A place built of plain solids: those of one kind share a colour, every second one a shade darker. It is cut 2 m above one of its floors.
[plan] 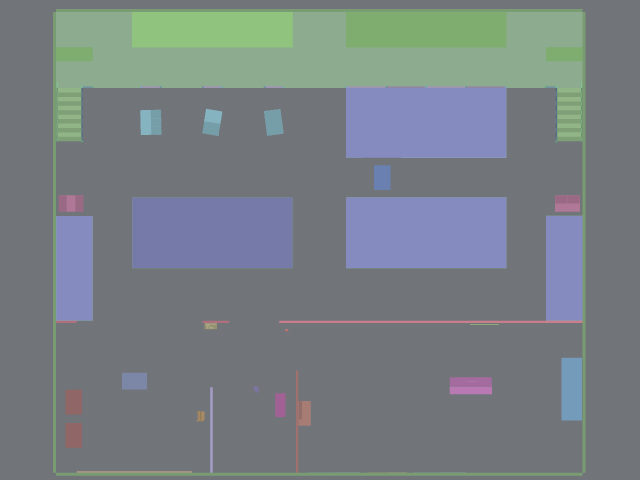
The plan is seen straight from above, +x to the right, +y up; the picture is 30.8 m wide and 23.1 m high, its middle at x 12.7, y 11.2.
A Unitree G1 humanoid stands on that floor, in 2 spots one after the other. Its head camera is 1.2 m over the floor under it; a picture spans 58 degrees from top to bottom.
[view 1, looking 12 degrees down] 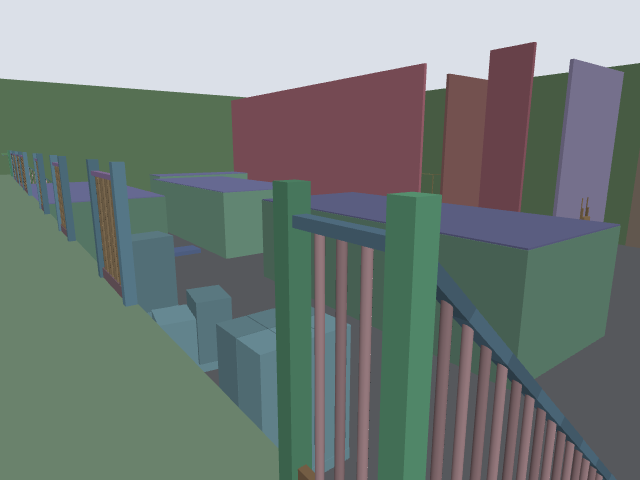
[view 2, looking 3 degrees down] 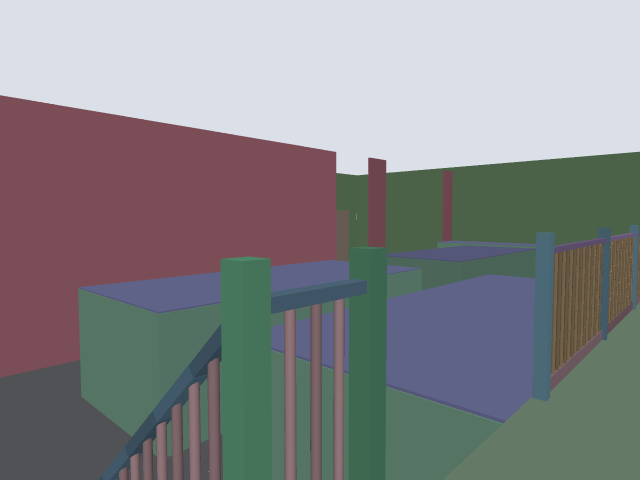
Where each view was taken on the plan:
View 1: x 0.61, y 19.31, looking -37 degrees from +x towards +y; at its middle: deck_guard_bal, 1.26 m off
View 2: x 24.72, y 19.41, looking -137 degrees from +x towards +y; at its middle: front_wall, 17.75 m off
